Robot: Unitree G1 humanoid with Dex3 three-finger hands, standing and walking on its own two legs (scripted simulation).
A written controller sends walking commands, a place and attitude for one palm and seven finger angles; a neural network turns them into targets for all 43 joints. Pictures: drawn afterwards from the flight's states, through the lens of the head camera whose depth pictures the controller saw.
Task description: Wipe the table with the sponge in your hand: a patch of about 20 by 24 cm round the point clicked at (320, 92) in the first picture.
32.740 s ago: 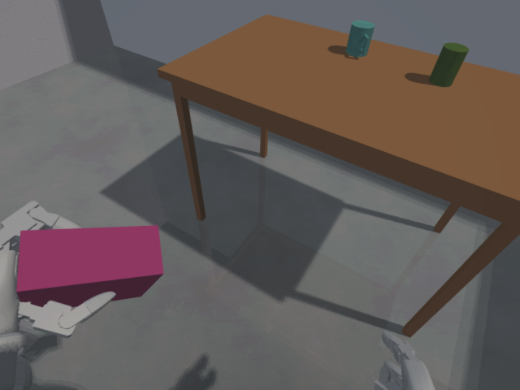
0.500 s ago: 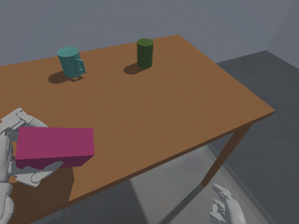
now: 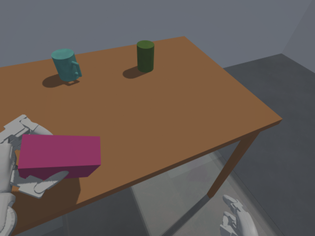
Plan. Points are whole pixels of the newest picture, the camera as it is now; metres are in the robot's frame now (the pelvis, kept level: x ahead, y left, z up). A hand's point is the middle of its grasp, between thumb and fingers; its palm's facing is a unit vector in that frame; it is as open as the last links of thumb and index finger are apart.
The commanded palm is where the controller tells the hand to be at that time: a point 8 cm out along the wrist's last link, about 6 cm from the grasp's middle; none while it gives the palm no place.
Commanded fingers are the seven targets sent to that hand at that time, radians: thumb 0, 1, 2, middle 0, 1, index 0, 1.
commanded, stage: shuffle to correct the standing spot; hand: left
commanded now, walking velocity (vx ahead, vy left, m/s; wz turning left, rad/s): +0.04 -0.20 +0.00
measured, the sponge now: (72, 158) +0.24 +0.20 +0.12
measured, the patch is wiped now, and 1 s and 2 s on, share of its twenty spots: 0.00 0.00 0.00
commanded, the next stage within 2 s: come to a stop and stand still in 0.26 s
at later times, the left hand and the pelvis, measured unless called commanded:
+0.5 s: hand (83, 160) +0.22 +0.17 +0.15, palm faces +0.36 -0.87 -0.34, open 9.8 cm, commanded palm +0.16 +0.20 +0.17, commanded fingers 0.00 0.10 1.30 -1.20 -1.60 -1.20 -1.60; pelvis +0.00 -0.08 -0.01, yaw -1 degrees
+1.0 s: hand (106, 211) +0.13 +0.10 +0.16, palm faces +0.42 -0.83 -0.38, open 9.8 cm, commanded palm +0.09 +0.14 +0.17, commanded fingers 0.00 0.10 1.30 -1.20 -1.60 -1.20 -1.60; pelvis -0.06 -0.15 +0.00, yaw +2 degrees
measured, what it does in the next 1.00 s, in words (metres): shifts its weight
